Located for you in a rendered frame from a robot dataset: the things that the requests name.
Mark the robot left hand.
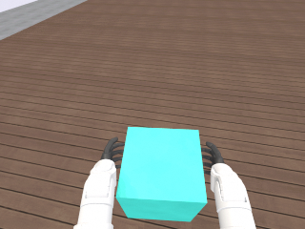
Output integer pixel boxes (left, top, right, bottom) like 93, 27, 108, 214
100, 137, 125, 169

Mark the robot right forearm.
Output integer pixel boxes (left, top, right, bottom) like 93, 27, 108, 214
210, 163, 256, 229

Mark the robot left forearm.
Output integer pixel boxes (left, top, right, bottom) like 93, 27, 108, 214
73, 159, 117, 229

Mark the robot right hand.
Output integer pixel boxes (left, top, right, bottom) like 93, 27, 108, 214
200, 141, 225, 176

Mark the carton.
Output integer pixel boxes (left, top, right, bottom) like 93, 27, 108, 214
115, 127, 208, 222

